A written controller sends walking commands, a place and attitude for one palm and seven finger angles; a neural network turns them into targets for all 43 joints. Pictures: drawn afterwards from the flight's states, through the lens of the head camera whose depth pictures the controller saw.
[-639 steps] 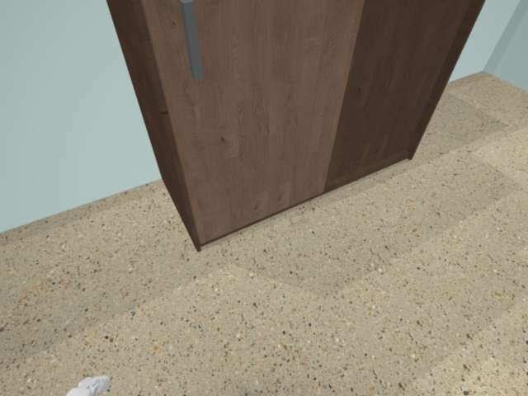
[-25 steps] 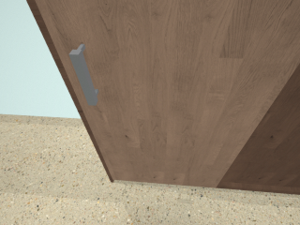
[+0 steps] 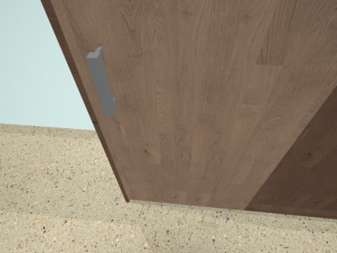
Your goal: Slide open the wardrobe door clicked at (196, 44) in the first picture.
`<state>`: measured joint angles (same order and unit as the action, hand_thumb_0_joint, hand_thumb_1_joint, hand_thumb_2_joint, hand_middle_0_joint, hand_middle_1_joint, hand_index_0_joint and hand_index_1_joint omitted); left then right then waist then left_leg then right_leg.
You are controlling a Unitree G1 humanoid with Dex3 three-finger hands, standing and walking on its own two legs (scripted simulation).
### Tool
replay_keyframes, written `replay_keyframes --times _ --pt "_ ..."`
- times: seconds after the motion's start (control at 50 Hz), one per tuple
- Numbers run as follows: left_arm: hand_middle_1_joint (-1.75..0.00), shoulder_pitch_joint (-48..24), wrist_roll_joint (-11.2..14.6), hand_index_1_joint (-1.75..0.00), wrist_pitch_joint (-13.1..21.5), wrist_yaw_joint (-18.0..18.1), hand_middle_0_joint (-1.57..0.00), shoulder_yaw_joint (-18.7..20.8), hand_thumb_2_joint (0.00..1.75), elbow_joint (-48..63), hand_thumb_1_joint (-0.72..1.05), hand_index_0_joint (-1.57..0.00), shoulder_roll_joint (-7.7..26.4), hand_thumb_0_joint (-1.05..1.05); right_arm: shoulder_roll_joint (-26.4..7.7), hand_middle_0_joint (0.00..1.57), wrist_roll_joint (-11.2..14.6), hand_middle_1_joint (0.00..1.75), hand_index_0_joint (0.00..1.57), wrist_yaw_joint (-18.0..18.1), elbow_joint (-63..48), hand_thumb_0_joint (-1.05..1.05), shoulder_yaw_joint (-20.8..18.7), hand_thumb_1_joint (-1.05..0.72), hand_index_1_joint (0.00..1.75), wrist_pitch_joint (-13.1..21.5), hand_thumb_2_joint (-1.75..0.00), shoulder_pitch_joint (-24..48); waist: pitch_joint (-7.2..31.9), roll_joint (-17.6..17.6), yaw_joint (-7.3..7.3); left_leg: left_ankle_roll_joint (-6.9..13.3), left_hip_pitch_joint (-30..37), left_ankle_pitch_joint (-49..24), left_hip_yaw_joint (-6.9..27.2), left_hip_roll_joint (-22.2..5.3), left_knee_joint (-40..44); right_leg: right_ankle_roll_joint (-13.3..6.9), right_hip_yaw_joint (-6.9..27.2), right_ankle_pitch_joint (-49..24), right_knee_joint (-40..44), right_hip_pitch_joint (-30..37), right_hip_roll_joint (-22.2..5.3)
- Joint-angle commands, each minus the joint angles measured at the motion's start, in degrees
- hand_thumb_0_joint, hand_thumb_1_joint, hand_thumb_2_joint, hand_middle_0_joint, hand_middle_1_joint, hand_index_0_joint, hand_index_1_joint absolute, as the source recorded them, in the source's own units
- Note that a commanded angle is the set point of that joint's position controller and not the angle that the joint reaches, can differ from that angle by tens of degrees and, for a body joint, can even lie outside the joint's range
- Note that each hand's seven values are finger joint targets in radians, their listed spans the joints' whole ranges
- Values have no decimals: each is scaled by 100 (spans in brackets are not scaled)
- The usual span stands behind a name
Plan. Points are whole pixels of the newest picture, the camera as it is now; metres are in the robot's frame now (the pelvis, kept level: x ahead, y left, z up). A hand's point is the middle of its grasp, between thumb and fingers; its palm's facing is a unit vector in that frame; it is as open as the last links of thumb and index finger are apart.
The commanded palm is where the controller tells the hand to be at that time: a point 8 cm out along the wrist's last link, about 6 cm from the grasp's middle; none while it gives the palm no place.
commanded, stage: look again from close up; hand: left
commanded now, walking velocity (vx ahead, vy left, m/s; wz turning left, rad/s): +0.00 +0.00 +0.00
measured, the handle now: (105, 82) +0.49 +0.20 +0.15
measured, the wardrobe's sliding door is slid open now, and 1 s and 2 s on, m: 0.00 0.00 0.00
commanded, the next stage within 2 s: raise the hand with hooked fingers in 0.08 s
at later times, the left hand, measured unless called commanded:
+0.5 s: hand (108, 204) +0.21 +0.15 +0.03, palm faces -0.03 -1.00 +0.04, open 8.0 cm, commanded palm +0.12 +0.24 -0.02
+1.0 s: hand (73, 204) +0.21 +0.23 +0.04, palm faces -0.08 -1.00 -0.05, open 11.0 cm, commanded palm +0.16 +0.29 +0.06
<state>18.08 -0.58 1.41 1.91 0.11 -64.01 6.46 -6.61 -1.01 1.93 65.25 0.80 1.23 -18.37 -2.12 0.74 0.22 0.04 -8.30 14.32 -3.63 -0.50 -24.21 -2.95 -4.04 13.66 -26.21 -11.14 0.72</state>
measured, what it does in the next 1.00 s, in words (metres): stands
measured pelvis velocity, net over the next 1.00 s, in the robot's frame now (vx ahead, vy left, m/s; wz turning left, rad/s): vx -0.01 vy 0.03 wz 0.01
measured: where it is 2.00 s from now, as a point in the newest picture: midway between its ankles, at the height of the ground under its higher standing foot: outside the picture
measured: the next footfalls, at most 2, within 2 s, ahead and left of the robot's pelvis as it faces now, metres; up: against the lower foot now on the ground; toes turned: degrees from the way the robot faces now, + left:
none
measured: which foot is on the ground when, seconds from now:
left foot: down 0.00-1.00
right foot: down 0.00-1.00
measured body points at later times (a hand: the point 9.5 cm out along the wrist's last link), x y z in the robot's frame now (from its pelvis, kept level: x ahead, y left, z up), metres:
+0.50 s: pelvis -0.01 +0.01 -0.03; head -0.01 +0.01 +0.42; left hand +0.21 +0.20 +0.03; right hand +0.17 -0.26 -0.08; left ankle -0.01 +0.12 -0.74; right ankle +0.01 -0.08 -0.74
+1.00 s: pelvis -0.01 +0.03 -0.04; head +0.01 +0.03 +0.41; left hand +0.21 +0.28 +0.04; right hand +0.15 -0.17 -0.12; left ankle -0.01 +0.12 -0.74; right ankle +0.01 -0.08 -0.74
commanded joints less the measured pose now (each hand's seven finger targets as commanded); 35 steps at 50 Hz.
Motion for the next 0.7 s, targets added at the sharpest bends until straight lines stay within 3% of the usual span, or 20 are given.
replay_keyframes --times 0.0,0.14,0.16,0.18,0.2,0.22,0.24,0.26,0.28,0.32,0.34,0.38,0.4,0.44,0.5,0.52,0.58,0.6,0.64,0.68 --pt "-30 431 -19 -30 77 45 -20 84 90 132 90 -20 554 0 -395 20 20 30 20 37 -83 0 -64 -90 30 56 -90 -491 -321 -85 -17 146 -426 -475 525 -521 500 -78 795 -536 560 4 -700" --pt "-30 382 -15 -30 64 43 -20 83 90 139 90 -20 571 0 -447 20 18 30 20 35 -97 0 -75 -90 30 55 -90 -447 -376 -34 -14 152 -450 -420 551 -519 534 -63 791 -405 547 -63 -685" --pt "-30 979 -65 -30 174 256 -20 88 90 -120 90 -20 773 0 -705 20 86 30 20 -36 -515 0 -143 -90 30 101 -90 462 -339 -823 355 -1 -802 -456 217 -533 -898 298 1222 -3627 528 27 -1070" --pt "-32 -3475 1312 -32 1454 97 -20 210 89 8763 88 -20 1841 0 -1933 20 274 30 20 244 -2585 0 -230 -90 30 979 -90 235 2704 534 -645 216 734 -925 325 46 -20 206 844 -1937 9 598 -593" --pt "-33 -2905 1049 -33 1310 417 -20 757 88 8570 85 -20 2184 0 -1262 20 374 30 20 409 -2374 0 41 -90 30 1411 -90 1055 1911 1304 -226 185 618 -867 71 -36 -7 146 707 -871 -78 282 -277" --pt "-34 -1289 870 -34 1011 590 -21 278 87 7262 83 -21 1241 0 -1381 20 227 30 20 394 -2176 0 -101 -90 30 1634 -90 711 1987 1236 -198 118 196 -516 157 -44 65 81 290 -245 -155 257 -257" --pt "-36 455 862 -36 337 659 -21 -395 86 5750 81 -21 28 0 -1012 20 419 30 20 333 -2032 0 -102 -90 30 1683 -90 702 944 536 -206 128 -334 -189 374 -121 84 117 218 -86 -53 -307 -208" --pt "-37 42 1136 -37 248 555 -21 -586 85 6788 78 -21 -109 0 -1275 20 501 30 20 321 -2370 0 -145 -90 30 1757 -90 616 615 308 -256 155 -471 120 542 -126 31 174 144 180 -61 -500 -236" --pt "-39 -186 1226 -39 525 447 -21 -620 84 7429 76 -21 46 0 -1409 20 522 30 20 371 -2579 0 -195 -90 30 1887 -90 723 506 87 -309 158 -479 357 517 -107 -108 234 160 498 36 -723 -261" --pt "-42 -15 1109 -42 1039 322 -21 -548 82 7144 71 -21 92 0 -1470 20 356 30 20 363 -2879 0 -280 -90 30 2073 -90 698 155 -899 -390 168 -967 574 482 78 -561 268 230 1280 69 -1311 -226" --pt "-43 447 1157 -43 1247 170 -22 -259 81 6388 69 -22 89 0 -1458 20 295 30 20 316 -2968 0 -343 -90 30 2052 -90 733 -268 -1513 -283 124 -1454 694 518 89 -783 288 177 1625 -22 -1702 -227" --pt "-47 1660 1331 -47 1890 -432 -22 83 79 5527 64 -22 61 0 -1481 20 210 30 20 157 -3272 0 -467 -90 30 1961 -90 888 -334 -2390 74 15 -2297 734 451 121 -1175 301 244 1980 -321 -1886 -230" --pt "-48 2337 1349 -48 2168 -796 -22 569 78 5254 62 -22 418 0 -1524 20 212 30 20 11 -3446 0 -563 -90 30 1842 -90 1002 -213 -1930 337 -48 -2323 527 349 174 -1269 204 305 1617 -473 -1607 -223" --pt "-51 2362 1407 -51 2700 -1531 -22 869 76 5562 57 -22 789 0 -1599 20 152 30 20 -204 -3953 0 -638 -90 30 1638 -90 1331 287 -1351 297 -94 -2377 134 180 312 -1661 127 289 411 -1014 -1199 -254" --pt "-55 2491 1220 -55 2526 -1701 -23 1635 73 6165 50 -23 1462 0 -1468 20 196 30 20 -250 -4342 0 -678 -90 30 1257 -90 1432 980 -137 658 2 -2473 -396 27 333 -1809 63 298 -650 -1557 -908 -272" --pt "-57 2136 1302 -57 2462 -1675 -23 1375 72 6962 48 -23 1270 0 -1409 20 208 30 20 -230 -4567 0 -603 -90 30 1163 -90 1506 1203 312 634 12 -2385 -505 -16 312 -1776 45 265 -770 -1701 -910 -255" --pt "-62 1102 1524 -62 2712 -1313 -24 1520 69 8557 41 -24 1328 0 -1196 20 223 30 20 -142 -4686 0 -540 -90 30 1126 -90 1153 1750 1111 377 61 -1910 -852 139 182 -1913 58 227 -976 -1833 -1169 -120" --pt "-63 648 1535 -63 2921 -1205 -24 1525 68 9138 39 -24 1460 0 -1229 20 168 30 20 -117 -4617 0 -528 -90 30 1145 -90 913 1858 911 203 89 -1842 -910 266 120 -2028 89 239 -983 -1899 -1333 -47" --pt "-66 291 1497 -66 3331 -1192 -24 921 66 9594 34 -24 1101 0 -1217 20 178 30 20 -79 -4469 0 -456 -90 30 1245 -90 766 1875 1078 -153 127 -1534 -926 411 40 -2228 98 197 -728 -1900 -1899 16" --pt "-69 -220 1512 -69 3589 -1416 -24 406 64 9377 29 -24 873 0 -1334 20 209 30 20 -36 -4277 0 -357 -90 30 1408 -90 733 1421 939 -483 146 -1638 -400 595 -24 -2320 131 152 -95 -1832 -2476 34"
